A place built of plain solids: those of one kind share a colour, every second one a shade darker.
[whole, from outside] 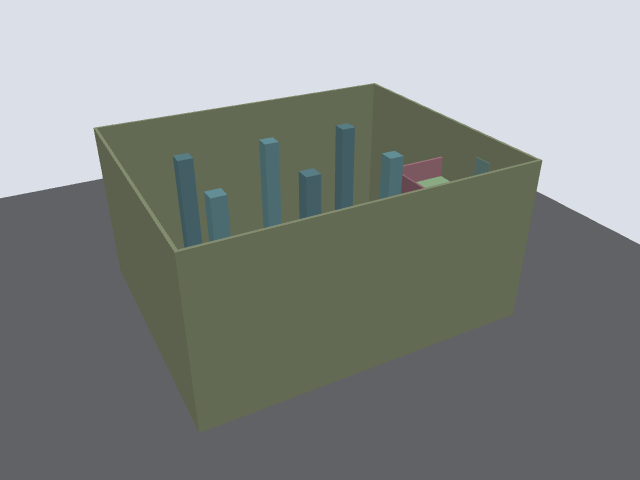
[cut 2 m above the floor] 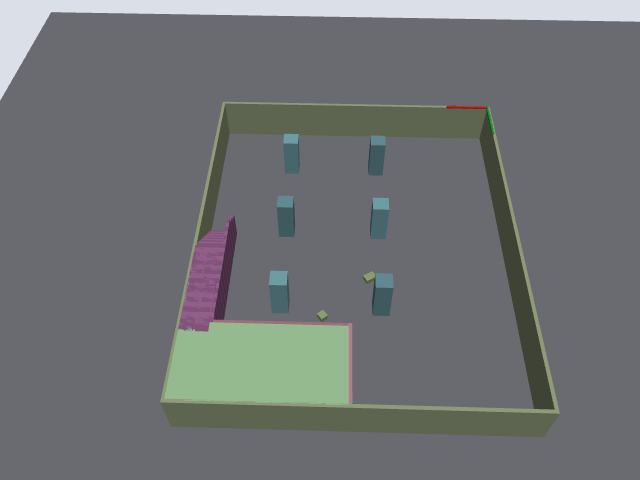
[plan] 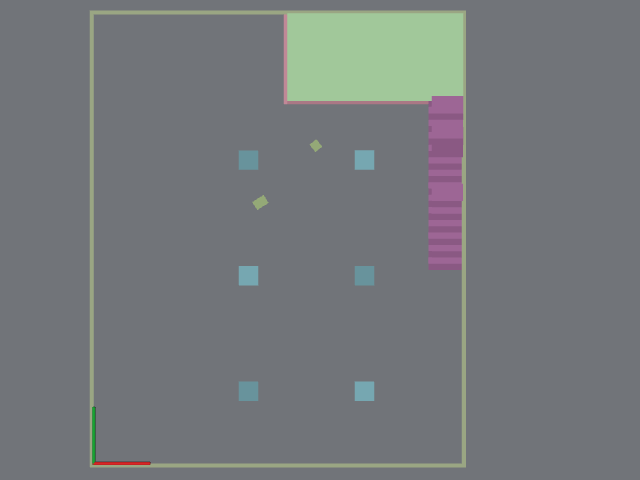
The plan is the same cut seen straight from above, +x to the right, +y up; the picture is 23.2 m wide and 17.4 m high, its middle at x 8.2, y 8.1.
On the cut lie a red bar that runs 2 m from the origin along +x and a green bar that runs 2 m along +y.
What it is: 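A covered reservoir's hall 13.3 x 16.3 m, 8.4 m high, on 6 brick piers 0.71 m square, 4.2 x 4.2 m apart; along one wall a straight stair 1.09 m broad in ONE RUN of 28 risers of 0.183 m from the floor to an entrance gallery 6.3 x 3.1 m at 5.12 m; closed guards 1.09 m over every tread and the gallery; no daylight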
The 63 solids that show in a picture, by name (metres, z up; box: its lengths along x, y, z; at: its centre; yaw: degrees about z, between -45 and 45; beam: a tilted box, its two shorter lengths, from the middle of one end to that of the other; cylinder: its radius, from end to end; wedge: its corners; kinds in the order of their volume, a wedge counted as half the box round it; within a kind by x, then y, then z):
{
 "gal_1": {"box": [6.38, 3.18, 5.17], "at": [10.2, 14.73, 2.53]},
 "wall_1": {"box": [0.15, 16.57, 8.45], "at": [-0.07, 8.13, 4.17]},
 "wall_2": {"box": [13.64, 0.15, 8.45], "at": [6.67, -0.07, 4.17]},
 "wall_3": {"box": [13.64, 0.15, 8.45], "at": [6.67, 16.34, 4.17]},
 "wall_4": {"box": [0.15, 16.57, 8.45], "at": [13.41, 8.13, 4.17]},
 "stair_1": {"box": [0.12, 0.23, 2.05], "at": [12.19, 8.03, 0.98]},
 "stair_2": {"box": [0.12, 0.23, 2.24], "at": [12.19, 8.26, 1.07]},
 "stair_3": {"box": [0.12, 0.23, 2.42], "at": [12.19, 8.49, 1.16]},
 "stair_4": {"box": [0.12, 0.23, 2.6], "at": [12.19, 8.71, 1.25]},
 "stair_5": {"box": [0.12, 0.23, 2.78], "at": [12.19, 8.94, 1.34]},
 "stair_6": {"box": [0.12, 0.23, 2.97], "at": [12.19, 9.17, 1.43]},
 "stair_7": {"box": [0.12, 0.23, 3.15], "at": [12.19, 9.39, 1.52]},
 "stair_8": {"box": [0.12, 0.23, 3.33], "at": [12.19, 9.62, 1.62]},
 "stair_9": {"box": [0.12, 0.23, 3.52], "at": [12.19, 9.85, 1.71]},
 "stair_10": {"box": [0.12, 0.23, 3.7], "at": [12.19, 10.08, 1.8]},
 "stair_11": {"box": [0.12, 0.23, 3.88], "at": [12.19, 10.3, 1.89]},
 "stair_12": {"box": [0.12, 0.23, 4.06], "at": [12.19, 10.53, 1.98]},
 "stair_13": {"box": [0.12, 0.23, 4.25], "at": [12.19, 10.76, 2.07]},
 "stair_14": {"box": [0.12, 0.23, 4.43], "at": [12.19, 10.98, 2.16]},
 "stair_15": {"box": [0.12, 0.23, 4.61], "at": [12.19, 11.21, 2.26]},
 "stair_16": {"box": [0.12, 0.23, 4.79], "at": [12.19, 11.44, 2.35]},
 "stair_17": {"box": [0.12, 0.23, 4.98], "at": [12.19, 11.66, 2.44]},
 "stair_18": {"box": [0.12, 0.23, 5.16], "at": [12.19, 11.89, 2.53]},
 "stair_19": {"box": [0.12, 0.23, 5.34], "at": [12.19, 12.12, 2.62]},
 "stair_20": {"box": [0.12, 0.23, 5.52], "at": [12.19, 12.35, 2.71]},
 "stair_21": {"box": [1.14, 0.64, 0.23], "at": [12.82, 7.33, 0.07]},
 "stair_22": {"box": [1.14, 0.64, 0.42], "at": [12.82, 7.56, 0.16]},
 "stair_23": {"box": [1.14, 0.64, 0.6], "at": [12.82, 7.78, 0.25]},
 "stair_24": {"box": [1.14, 0.64, 0.78], "at": [12.82, 8.01, 0.34]},
 "stair_25": {"box": [1.14, 0.64, 0.96], "at": [12.82, 8.24, 0.43]},
 "stair_26": {"box": [1.14, 0.64, 1.15], "at": [12.82, 8.46, 0.52]},
 "stair_27": {"box": [1.14, 0.64, 1.33], "at": [12.82, 8.69, 0.61]},
 "stair_28": {"box": [1.14, 0.64, 1.51], "at": [12.82, 8.92, 0.71]},
 "stair_29": {"box": [1.14, 0.64, 1.69], "at": [12.82, 9.15, 0.8]},
 "stair_30": {"box": [1.14, 0.64, 1.88], "at": [12.82, 9.37, 0.89]},
 "stair_31": {"box": [1.14, 0.64, 2.06], "at": [12.82, 9.6, 0.98]},
 "stair_32": {"box": [1.14, 0.64, 2.24], "at": [12.82, 9.83, 1.07]},
 "stair_33": {"box": [1.14, 0.64, 2.43], "at": [12.82, 10.05, 1.16]},
 "stair_34": {"box": [1.14, 0.64, 2.61], "at": [12.82, 10.28, 1.25]},
 "stair_35": {"box": [1.14, 0.64, 2.79], "at": [12.82, 10.51, 1.35]},
 "stair_36": {"box": [1.14, 0.64, 2.97], "at": [12.82, 10.73, 1.44]},
 "stair_37": {"box": [1.14, 0.64, 3.16], "at": [12.82, 10.96, 1.53]},
 "stair_38": {"box": [1.14, 0.64, 3.34], "at": [12.82, 11.19, 1.62]},
 "stair_39": {"box": [1.14, 0.64, 3.52], "at": [12.82, 11.42, 1.71]},
 "stair_40": {"box": [1.14, 0.64, 3.7], "at": [12.82, 11.64, 1.8]},
 "stair_41": {"box": [1.14, 0.64, 3.89], "at": [12.82, 11.87, 1.89]},
 "stair_42": {"box": [1.14, 0.64, 4.07], "at": [12.82, 12.1, 1.98]},
 "stair_43": {"box": [1.14, 0.64, 4.25], "at": [12.82, 12.32, 2.08]},
 "stair_44": {"box": [1.14, 0.64, 4.43], "at": [12.82, 12.55, 2.17]},
 "stair_45": {"box": [1.14, 0.64, 4.62], "at": [12.82, 12.78, 2.26]},
 "stair_46": {"box": [1.14, 0.64, 4.8], "at": [12.82, 13.0, 2.35]},
 "stair_47": {"box": [1.14, 0.64, 4.98], "at": [12.82, 13.23, 2.44]},
 "pier_1": {"box": [0.71, 0.71, 8.44], "at": [5.61, 2.62, 4.17]},
 "pier_2": {"box": [0.71, 0.71, 8.44], "at": [5.61, 6.81, 4.17]},
 "pier_3": {"box": [0.71, 0.71, 8.44], "at": [5.61, 11.0, 4.17]},
 "pier_4": {"box": [0.71, 0.71, 8.44], "at": [9.81, 2.62, 4.17]},
 "pier_5": {"box": [0.71, 0.71, 8.44], "at": [9.81, 6.81, 4.17]},
 "pier_6": {"box": [0.71, 0.71, 8.44], "at": [9.81, 11.0, 4.17]},
 "piece_1": {"box": [0.12, 3.25, 6.26], "at": [6.95, 14.64, 3.08]},
 "piece_2": {"box": [5.12, 0.12, 6.26], "at": [9.57, 13.08, 3.08]},
 "box_cardboard_1": {"box": [0.49, 0.35, 0.28], "at": [6.04, 9.46, 0.09], "yaw": 32.0},
 "box_cardboard_2": {"box": [0.32, 0.35, 0.3], "at": [8.05, 11.52, 0.1], "yaw": 38.4},
 "door_1": {"box": [0.95, 0.04, 2.1], "at": [10.06, 16.25, 6.12]}
}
